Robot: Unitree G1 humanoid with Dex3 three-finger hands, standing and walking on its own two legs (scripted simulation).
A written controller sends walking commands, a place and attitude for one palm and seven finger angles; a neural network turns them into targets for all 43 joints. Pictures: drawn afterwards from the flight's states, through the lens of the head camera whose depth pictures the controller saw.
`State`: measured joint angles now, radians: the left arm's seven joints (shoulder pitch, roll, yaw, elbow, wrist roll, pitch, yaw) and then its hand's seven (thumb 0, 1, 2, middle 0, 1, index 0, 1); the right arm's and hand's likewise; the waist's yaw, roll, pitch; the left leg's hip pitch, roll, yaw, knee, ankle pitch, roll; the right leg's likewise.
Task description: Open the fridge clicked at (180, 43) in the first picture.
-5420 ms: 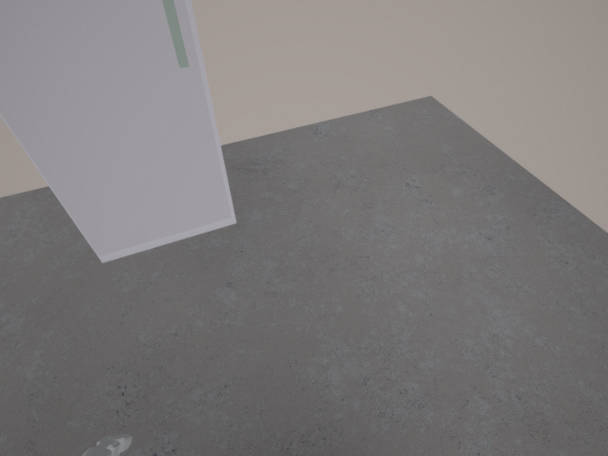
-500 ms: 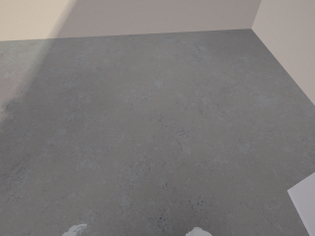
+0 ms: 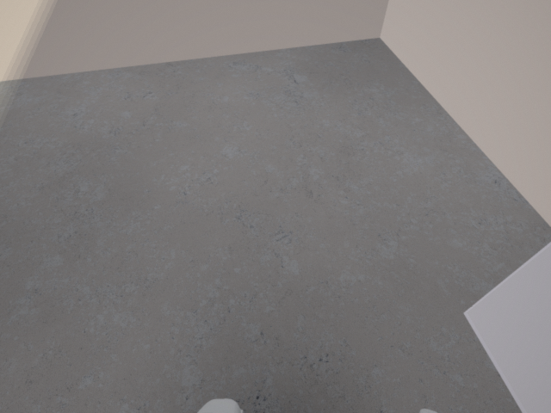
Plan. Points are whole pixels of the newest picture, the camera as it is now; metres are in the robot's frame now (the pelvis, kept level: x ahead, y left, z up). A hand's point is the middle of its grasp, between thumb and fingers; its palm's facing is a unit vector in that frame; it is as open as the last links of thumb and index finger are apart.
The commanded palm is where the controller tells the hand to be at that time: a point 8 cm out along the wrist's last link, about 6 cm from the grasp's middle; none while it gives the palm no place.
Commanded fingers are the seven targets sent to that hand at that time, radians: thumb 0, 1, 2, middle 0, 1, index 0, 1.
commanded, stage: turn to face it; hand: right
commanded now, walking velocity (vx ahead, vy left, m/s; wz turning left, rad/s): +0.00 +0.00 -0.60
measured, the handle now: out of the picture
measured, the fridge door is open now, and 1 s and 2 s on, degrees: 0 0 0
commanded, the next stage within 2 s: take the last steps up to it in 1.88 s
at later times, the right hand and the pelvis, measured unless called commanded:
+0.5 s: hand out of the picture -0.04 -0.18 -0.17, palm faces +0.36 +0.90 -0.26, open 7.4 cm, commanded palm none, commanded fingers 0.00 -0.90 -0.90 0.20 0.30 0.20 0.30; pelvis -0.02 +0.03 +0.00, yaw -21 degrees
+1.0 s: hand out of the picture -0.03 -0.22 -0.15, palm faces +0.58 +0.76 -0.28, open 7.4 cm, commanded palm none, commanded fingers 0.00 -0.90 -0.90 0.20 0.30 0.20 0.30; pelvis -0.01 +0.03 -0.01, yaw -37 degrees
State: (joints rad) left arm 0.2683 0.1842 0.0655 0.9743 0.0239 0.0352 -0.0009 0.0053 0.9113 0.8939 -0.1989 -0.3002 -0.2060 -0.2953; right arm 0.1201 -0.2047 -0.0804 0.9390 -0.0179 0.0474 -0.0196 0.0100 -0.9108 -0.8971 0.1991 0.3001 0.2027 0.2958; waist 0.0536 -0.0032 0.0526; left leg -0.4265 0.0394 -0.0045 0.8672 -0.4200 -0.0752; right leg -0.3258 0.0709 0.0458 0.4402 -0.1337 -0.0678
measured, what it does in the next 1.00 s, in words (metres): steps on the spot, turning right: left foot, then right foot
